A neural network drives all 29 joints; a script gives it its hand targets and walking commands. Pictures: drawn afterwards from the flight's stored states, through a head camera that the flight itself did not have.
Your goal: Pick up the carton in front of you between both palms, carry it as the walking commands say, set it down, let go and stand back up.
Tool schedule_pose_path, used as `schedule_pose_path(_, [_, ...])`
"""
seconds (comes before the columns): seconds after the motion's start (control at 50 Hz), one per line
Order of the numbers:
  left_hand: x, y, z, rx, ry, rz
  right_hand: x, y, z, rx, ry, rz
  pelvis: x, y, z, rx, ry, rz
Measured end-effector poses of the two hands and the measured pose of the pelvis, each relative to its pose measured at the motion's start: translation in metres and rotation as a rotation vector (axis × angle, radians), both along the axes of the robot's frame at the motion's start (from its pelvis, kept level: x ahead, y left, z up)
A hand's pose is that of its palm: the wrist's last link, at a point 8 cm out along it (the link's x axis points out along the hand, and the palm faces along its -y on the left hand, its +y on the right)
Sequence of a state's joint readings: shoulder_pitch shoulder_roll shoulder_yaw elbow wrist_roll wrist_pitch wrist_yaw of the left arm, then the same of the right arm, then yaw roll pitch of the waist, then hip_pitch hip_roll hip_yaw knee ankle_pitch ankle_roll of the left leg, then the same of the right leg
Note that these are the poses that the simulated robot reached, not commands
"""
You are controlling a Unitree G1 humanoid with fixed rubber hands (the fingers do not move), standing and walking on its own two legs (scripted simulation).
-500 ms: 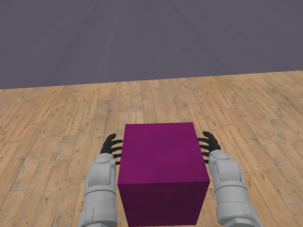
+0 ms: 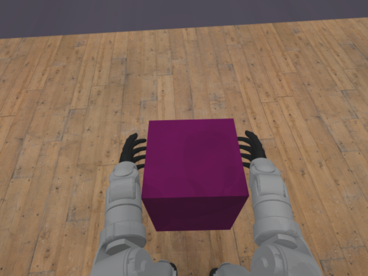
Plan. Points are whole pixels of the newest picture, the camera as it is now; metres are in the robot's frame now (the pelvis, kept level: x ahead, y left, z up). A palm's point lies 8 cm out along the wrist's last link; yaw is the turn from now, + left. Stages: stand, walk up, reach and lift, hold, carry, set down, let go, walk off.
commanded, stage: set down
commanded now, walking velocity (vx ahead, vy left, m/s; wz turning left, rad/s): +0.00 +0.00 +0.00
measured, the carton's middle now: (192, 178) +0.35 +0.01 -0.10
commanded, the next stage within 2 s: none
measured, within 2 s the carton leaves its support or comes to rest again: neither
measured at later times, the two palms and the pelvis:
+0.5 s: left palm (140, 175) +0.40 +0.17 -0.19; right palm (236, 171) +0.41 -0.13 -0.19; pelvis -0.03 +0.00 -0.12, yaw -1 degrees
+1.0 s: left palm (146, 182) +0.43 +0.18 -0.35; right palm (223, 176) +0.46 -0.12 -0.35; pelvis -0.05 +0.00 -0.25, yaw -2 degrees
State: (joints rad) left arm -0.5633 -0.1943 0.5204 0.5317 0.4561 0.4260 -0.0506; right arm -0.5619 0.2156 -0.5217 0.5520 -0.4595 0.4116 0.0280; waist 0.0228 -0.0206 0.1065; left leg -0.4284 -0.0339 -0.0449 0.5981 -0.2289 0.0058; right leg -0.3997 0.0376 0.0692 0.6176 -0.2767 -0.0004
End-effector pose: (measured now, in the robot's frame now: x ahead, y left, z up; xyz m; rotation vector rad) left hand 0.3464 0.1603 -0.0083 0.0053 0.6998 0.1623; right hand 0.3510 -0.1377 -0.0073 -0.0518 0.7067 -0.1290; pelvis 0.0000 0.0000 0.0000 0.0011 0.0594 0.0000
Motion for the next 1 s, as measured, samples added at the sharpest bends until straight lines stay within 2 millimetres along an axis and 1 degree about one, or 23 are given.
schedule_pose_path(0.08, [0.004,0.001,-0.047,0.012,0.001,-0.005,0.004,0.001,-0.047,0.0,0.001,0.003,-0.004,-0.002,-0.01,-0.003,0.133,0.003])
schedule_pose_path(0.14, [0.006,0.002,-0.082,0.008,-0.008,0.003,0.008,0.002,-0.083,0.01,-0.008,0.002,-0.007,-0.003,-0.023,-0.006,0.24,0.0])
schedule_pose_path(0.18, [0.009,0.003,-0.101,0.003,-0.02,0.01,0.012,0.002,-0.103,0.021,-0.02,-0.001,-0.009,-0.003,-0.033,-0.007,0.31,-0.002])
schedule_pose_path(0.22, [0.014,0.004,-0.117,-0.005,-0.037,0.017,0.017,0.003,-0.119,0.031,-0.036,-0.006,-0.011,-0.004,-0.044,-0.008,0.376,-0.005])
schedule_pose_path(0.26, [0.019,0.005,-0.128,-0.014,-0.056,0.024,0.023,0.004,-0.13,0.043,-0.055,-0.012,-0.012,-0.004,-0.056,-0.008,0.432,-0.006])
schedule_pose_path(0.34, [0.032,0.006,-0.144,-0.028,-0.08,0.036,0.035,0.006,-0.146,0.058,-0.077,-0.022,-0.016,-0.004,-0.077,-0.007,0.509,-0.006])
schedule_pose_path(0.44, [0.044,0.007,-0.163,-0.037,-0.067,0.044,0.049,0.007,-0.165,0.064,-0.065,-0.026,-0.022,-0.003,-0.101,-0.007,0.565,-0.01])
schedule_pose_path(0.52, [0.052,0.009,-0.183,-0.034,-0.046,0.045,0.057,0.008,-0.185,0.056,-0.044,-0.018,-0.027,-0.001,-0.121,-0.008,0.604,-0.012])
schedule_pose_path(0.84, [0.076,0.017,-0.29,-0.023,-0.038,0.061,0.089,0.017,-0.291,0.045,-0.037,0.018,-0.047,0.002,-0.209,-0.015,0.74,-0.017])
schedule_pose_path(1.0, [0.088,0.019,-0.338,-0.013,-0.025,0.064,0.104,0.019,-0.339,0.043,-0.024,0.031,-0.055,0.002,-0.247,-0.013,0.761,-0.021])
